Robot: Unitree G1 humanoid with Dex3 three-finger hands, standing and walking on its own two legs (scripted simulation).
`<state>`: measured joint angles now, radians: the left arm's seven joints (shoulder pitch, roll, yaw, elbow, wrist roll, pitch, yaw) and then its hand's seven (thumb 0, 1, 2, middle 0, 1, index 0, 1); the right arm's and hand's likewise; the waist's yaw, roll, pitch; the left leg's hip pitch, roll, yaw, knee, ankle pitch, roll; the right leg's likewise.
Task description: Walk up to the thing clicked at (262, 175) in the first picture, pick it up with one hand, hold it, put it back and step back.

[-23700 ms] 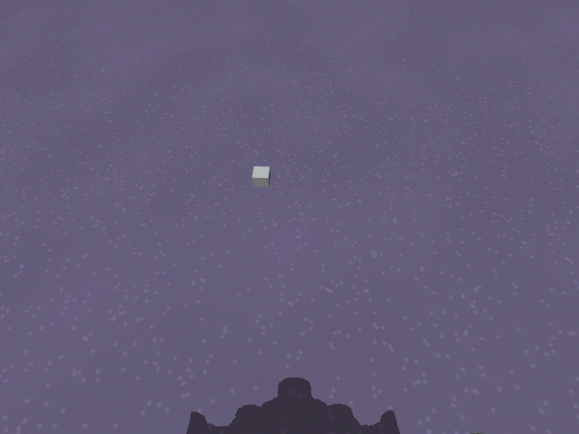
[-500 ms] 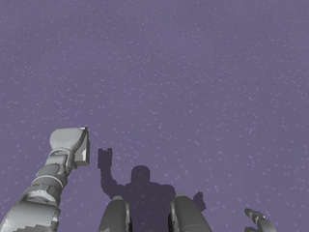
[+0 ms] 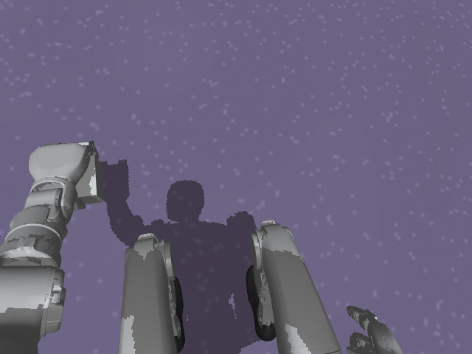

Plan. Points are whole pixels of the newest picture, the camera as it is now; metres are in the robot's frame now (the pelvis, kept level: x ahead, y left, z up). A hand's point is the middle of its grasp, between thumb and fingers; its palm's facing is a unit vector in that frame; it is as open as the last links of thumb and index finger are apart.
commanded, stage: crouch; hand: left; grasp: from above
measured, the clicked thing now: (78, 181) +0.43 +0.26 -0.18
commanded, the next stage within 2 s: lower in 1.00 s
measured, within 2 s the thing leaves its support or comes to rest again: neither
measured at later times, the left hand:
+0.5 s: hand (90, 183) +0.44 +0.26 -0.26, palm faces -0.46 -0.04 -0.89, open 10.8 cm
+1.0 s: hand (96, 183) +0.45 +0.27 -0.31, palm faces -0.45 -0.03 -0.89, open 10.8 cm
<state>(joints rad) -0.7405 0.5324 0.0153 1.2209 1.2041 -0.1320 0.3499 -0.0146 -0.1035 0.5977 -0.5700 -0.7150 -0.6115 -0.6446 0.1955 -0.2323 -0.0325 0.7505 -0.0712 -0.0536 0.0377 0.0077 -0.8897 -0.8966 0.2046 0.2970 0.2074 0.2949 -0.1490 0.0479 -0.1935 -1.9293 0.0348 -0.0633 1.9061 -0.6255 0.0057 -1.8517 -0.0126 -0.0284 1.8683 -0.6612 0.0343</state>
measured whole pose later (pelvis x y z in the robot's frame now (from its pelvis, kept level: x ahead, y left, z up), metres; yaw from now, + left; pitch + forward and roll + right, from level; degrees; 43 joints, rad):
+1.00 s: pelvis -0.01 -0.01 -0.14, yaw -4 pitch +34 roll -8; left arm -0.95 0.73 0.10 1.46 1.27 -0.21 0.40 -0.01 -0.11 0.60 -0.58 -0.71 -0.62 -0.64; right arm 0.14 -0.26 0.05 0.77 -0.14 -0.06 0.12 0.00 -0.90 -0.90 0.20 0.30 0.21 0.30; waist -0.21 -0.01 -0.06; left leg -2.31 0.04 -0.14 2.37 -0.66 -0.01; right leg -2.21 0.02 -0.07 2.30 -0.69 0.04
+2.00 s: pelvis +0.00 -0.01 -0.18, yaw -9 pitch +31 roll -11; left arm -0.96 0.89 0.18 1.61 1.30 -0.24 0.54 -0.02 -0.13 0.61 -0.60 -0.69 -0.64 -0.62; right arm 0.09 -0.29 0.18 0.73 -0.24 -0.13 0.19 0.00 -0.90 -0.90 0.20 0.30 0.21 0.30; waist -0.29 -0.09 0.08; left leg -2.38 0.04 -0.23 2.54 -0.72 -0.03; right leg -2.27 0.05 -0.13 2.42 -0.71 0.05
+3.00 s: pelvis -0.01 +0.00 -0.18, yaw -11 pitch +27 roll -13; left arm -1.01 0.99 0.14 1.73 1.30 -0.25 0.63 0.00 -0.26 0.84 -0.35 -0.81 -0.35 -0.81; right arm 0.06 -0.32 0.27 0.70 -0.28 -0.21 0.24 0.00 -0.89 -0.90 0.20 0.30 0.21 0.30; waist -0.34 -0.14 0.14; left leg -2.36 0.04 -0.28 2.57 -0.72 -0.02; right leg -2.23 0.07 -0.16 2.41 -0.69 0.06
